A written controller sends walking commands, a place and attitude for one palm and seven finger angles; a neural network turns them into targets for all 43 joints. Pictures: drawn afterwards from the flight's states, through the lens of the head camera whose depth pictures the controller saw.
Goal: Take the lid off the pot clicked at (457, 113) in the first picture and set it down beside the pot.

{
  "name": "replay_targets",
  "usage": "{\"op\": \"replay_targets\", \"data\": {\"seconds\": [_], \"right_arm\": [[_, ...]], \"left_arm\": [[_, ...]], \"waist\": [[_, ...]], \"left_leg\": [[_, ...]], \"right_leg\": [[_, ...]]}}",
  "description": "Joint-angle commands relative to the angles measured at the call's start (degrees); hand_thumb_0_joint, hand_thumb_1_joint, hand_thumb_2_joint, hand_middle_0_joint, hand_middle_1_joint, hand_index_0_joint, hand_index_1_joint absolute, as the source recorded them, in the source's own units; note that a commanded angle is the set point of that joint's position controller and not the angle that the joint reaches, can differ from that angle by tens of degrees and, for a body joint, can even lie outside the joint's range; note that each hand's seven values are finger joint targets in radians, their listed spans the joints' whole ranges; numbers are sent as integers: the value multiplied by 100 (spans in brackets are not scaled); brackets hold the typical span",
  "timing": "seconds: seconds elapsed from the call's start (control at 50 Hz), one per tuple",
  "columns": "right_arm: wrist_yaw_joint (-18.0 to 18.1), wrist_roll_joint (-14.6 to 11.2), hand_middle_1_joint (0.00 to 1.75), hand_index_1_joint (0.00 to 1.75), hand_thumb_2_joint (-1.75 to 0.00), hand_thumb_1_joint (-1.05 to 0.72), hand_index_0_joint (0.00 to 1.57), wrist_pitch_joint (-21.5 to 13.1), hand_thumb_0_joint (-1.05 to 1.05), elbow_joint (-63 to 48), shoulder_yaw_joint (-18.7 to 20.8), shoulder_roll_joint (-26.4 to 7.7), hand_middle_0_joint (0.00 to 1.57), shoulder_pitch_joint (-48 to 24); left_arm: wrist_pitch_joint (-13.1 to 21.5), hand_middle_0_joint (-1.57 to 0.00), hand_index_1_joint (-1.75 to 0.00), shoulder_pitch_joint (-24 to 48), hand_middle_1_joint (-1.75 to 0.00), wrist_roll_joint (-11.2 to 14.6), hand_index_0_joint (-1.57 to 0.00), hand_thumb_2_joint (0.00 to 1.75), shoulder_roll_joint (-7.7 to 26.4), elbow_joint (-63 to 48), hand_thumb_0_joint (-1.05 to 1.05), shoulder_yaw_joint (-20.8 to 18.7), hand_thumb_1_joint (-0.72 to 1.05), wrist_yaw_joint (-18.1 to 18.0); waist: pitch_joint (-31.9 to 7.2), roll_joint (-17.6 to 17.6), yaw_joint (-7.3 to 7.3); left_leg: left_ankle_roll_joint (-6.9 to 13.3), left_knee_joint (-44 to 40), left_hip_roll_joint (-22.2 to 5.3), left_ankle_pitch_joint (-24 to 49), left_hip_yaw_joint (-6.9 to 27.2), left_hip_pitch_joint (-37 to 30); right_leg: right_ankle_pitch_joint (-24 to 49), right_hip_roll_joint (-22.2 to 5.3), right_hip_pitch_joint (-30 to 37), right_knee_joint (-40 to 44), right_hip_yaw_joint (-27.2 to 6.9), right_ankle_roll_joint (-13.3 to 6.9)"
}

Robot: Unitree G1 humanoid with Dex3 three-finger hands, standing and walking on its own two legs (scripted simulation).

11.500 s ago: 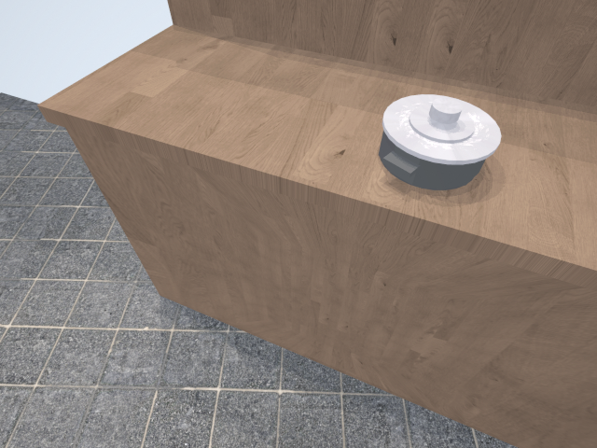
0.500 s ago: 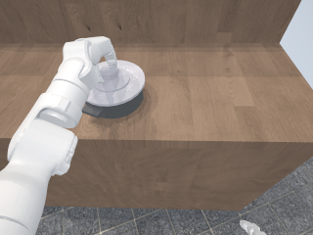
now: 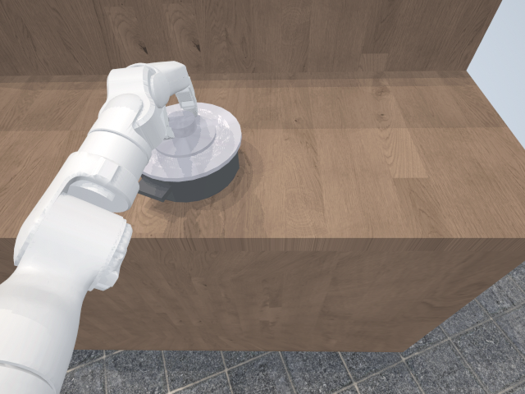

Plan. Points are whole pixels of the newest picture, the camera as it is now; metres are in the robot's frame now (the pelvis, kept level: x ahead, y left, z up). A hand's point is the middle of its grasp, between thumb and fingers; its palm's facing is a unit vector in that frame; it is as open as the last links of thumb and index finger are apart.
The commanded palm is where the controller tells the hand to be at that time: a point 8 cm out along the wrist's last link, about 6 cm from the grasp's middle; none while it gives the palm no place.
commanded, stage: lower the open fingers around the knob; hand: left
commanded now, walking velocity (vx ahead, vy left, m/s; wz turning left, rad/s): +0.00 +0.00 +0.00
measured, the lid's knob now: (181, 123) +0.49 +0.12 +0.15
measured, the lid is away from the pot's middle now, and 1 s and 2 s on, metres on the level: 0.00 0.00 0.00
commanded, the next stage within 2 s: close the fingers and squeeze the knob in 0.22 s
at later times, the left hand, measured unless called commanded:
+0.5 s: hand (172, 124) +0.46 +0.13 +0.18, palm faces -0.39 -0.06 -0.92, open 10.4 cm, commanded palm +0.46 +0.13 +0.23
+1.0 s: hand (176, 120) +0.48 +0.12 +0.17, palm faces -0.41 -0.08 -0.91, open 8.7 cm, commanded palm +0.46 +0.13 +0.23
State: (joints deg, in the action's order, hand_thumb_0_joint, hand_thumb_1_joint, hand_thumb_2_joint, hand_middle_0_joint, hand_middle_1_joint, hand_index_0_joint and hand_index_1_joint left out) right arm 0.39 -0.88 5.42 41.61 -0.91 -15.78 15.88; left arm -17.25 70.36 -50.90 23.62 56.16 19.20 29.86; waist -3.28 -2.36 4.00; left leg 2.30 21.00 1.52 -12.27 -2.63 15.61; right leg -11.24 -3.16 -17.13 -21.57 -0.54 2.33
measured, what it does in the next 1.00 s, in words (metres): stands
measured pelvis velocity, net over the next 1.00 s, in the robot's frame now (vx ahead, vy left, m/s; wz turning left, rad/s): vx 0.00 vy -0.01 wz -0.01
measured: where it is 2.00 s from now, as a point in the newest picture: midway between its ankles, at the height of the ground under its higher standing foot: outside the picture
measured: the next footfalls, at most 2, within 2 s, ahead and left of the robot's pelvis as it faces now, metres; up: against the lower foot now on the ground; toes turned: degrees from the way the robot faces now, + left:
none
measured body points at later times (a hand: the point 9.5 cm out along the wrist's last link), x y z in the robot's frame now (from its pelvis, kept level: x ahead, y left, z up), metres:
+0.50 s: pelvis +0.00 +0.00 +0.00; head +0.03 -0.02 +0.45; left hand +0.48 +0.13 +0.23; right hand +0.09 -0.26 -0.13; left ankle -0.02 +0.10 -0.74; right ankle -0.01 -0.15 -0.74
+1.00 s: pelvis +0.00 -0.01 +0.00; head +0.04 -0.02 +0.45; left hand +0.49 +0.13 +0.23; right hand +0.07 -0.27 -0.14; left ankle -0.02 +0.10 -0.74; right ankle -0.01 -0.15 -0.74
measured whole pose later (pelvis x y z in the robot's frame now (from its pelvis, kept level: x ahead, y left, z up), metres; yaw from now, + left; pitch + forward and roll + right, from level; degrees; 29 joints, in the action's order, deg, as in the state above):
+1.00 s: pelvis +0.00 -0.01 +0.00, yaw +0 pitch +7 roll +0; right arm 1.2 -1.0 5.8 41.4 -1.0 -16.1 15.7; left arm -16.6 69.9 -50.7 22.9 57.0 18.4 29.8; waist -3.4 -2.5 4.2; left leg 1.9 21.4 0.9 -12.9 -2.8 15.2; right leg -12.0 -2.5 -17.1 -22.4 -0.9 1.9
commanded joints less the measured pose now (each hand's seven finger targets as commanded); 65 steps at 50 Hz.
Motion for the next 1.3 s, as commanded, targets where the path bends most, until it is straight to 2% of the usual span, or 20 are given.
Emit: {"op": "replay_targets", "data": {"seconds": [0.0,0.08,0.16,0.2,0.26,0.3,0.32,0.38,0.42,0.52,0.6,0.62,0.68,0.74,0.78,0.96,1.02,1.08,1.2,1.28], "right_arm": [[22,-8,30,30,-90,-90,20,-185,0,-577,253,-822,20,-15],[50,-21,30,30,-90,-90,20,-149,0,-538,271,-862,20,-23],[27,-17,30,30,-90,-90,20,-180,0,-548,260,-813,20,2],[15,-12,30,30,-90,-90,20,-185,0,-628,256,-824,20,-38],[6,-34,30,30,-90,-90,20,-190,0,-624,263,-792,20,-90],[17,-7,30,30,-90,-90,20,-191,0,-631,262,-820,20,-67],[40,-7,30,30,-90,-90,20,-195,0,-642,242,-799,20,-118],[22,-41,30,30,-90,-90,20,-189,0,-668,274,-797,20,-182],[16,-19,30,30,-90,-90,20,-227,0,-654,260,-777,20,-149],[90,-52,30,30,-90,-90,20,-138,0,-586,189,-761,20,-192],[100,-12,30,30,-90,-90,20,-178,0,-652,207,-749,20,-178],[109,-6,30,30,-90,-90,20,-173,0,-605,220,-753,20,-127],[98,-40,30,30,-90,-90,20,-111,0,-576,237,-786,20,-113],[104,-25,30,30,-90,-90,20,-156,0,-622,217,-769,20,-140],[82,-15,30,30,-90,-90,20,-161,0,-609,259,-788,20,-88],[118,-27,30,30,-90,-90,20,-136,0,-607,224,-800,20,-64],[97,-23,30,30,-90,-90,20,-155,0,-698,237,-777,20,-124],[85,-44,30,30,-90,-90,20,-112,0,-633,261,-810,20,-57],[144,-35,30,30,-90,-90,20,-117,0,-633,208,-791,20,-103],[148,-50,30,30,-90,-90,20,-85,0,-586,236,-804,20,-57]], "left_arm": [[82,-84,-8,3033,-8,-71,-84,162,845,-888,0,-280,-40,-119],[56,-84,-8,2931,-8,-10,-84,162,821,-604,0,-298,-40,-113],[70,-84,-8,2983,-8,-64,-84,162,662,-718,0,-168,-40,-118],[127,-84,-8,3157,-8,-48,-84,162,938,-1201,0,-370,-40,-137],[73,-84,-8,2891,-8,6,-84,162,642,-1046,0,-175,-40,-106],[80,-84,-8,2995,-8,-4,-84,162,1006,-1213,0,-453,-40,-133],[52,-47,-71,2810,-71,-9,-47,93,1004,-909,0,-464,-10,-124],[51,-47,-77,2917,-77,108,-47,94,622,-1245,0,-146,-8,-101],[63,-47,-80,2929,-80,20,-47,94,793,-1351,0,-295,-6,-138],[46,-48,-88,3057,-88,-21,-48,95,909,-763,0,-322,-2,-158],[123,-50,-93,3258,-93,-78,-50,95,966,-1088,0,-343,2,-218],[124,-50,-94,3110,-94,-99,-50,95,1125,-926,0,-535,3,-239],[82,-52,-97,2950,-97,-41,-52,94,724,-649,0,-212,6,-196],[129,-53,-99,3256,-99,-101,-53,93,1109,-992,0,-498,9,-248],[114,-55,-101,3066,-101,-29,-55,93,885,-998,0,-364,12,-235],[70,-61,-106,2826,-106,-73,-61,87,1071,-673,0,-466,23,-179],[130,-64,-107,2807,-107,-104,-64,84,1130,-1032,0,-504,27,-206],[91,-67,-107,2813,-107,-79,-67,81,921,-915,0,-322,31,-207],[89,-72,-107,3162,-107,-121,-72,73,1296,-806,0,-563,40,-236],[87,-77,-107,3008,-107,-106,-77,66,993,-575,0,-361,46,-228]], "waist": [[-2045,433,101],[-1820,502,99],[-1981,436,118],[-2322,371,76],[-2104,418,81],[-2188,458,53],[-2033,618,27],[-2054,393,53],[-2209,407,28],[-1654,640,86],[-2289,369,54],[-2268,533,18],[-1920,542,93],[-2328,407,41],[-2365,321,40],[-1937,784,39],[-2251,527,-26],[-2004,440,36],[-2021,485,48],[-1902,517,82]], "left_leg": [[121,85,266,2113,171,-1161],[125,59,280,1765,134,-960],[117,98,254,1905,165,-1126],[108,90,258,2111,195,-1240],[124,131,236,2139,157,-1208],[137,108,255,2189,155,-1229],[162,121,273,1965,123,-1051],[140,124,247,2188,146,-1219],[141,162,226,2358,181,-1348],[146,-8,300,1464,82,-880],[140,74,275,1848,125,-1183],[147,113,242,1951,120,-1150],[136,86,267,1807,73,-979],[150,107,246,2015,114,-1158],[135,163,223,2300,132,-1243],[197,107,267,1919,34,-897],[190,168,236,2207,63,-1074],[163,150,234,2169,74,-1028],[179,72,271,1681,55,-925],[146,83,233,1733,55,-915]], "right_leg": [[1801,648,557,6,278,-391],[1678,652,510,12,307,-405],[1647,647,458,-23,296,-397],[1809,637,652,-41,256,-401],[1815,626,569,-52,280,-389],[1922,638,683,-31,260,-389],[1874,631,722,-60,261,-385],[1915,626,610,-38,284,-394],[1936,626,629,-66,262,-389],[1602,616,618,5,279,-397],[1810,594,736,-73,219,-401],[1885,595,791,-99,236,-397],[1821,623,630,-37,283,-398],[1918,598,778,-113,219,-403],[2045,616,728,-103,251,-407],[2023,597,823,-78,235,-355],[2092,580,885,-140,206,-371],[1996,620,691,-73,259,-398],[1796,595,758,-74,213,-399],[1753,611,627,-61,274,-404]]}}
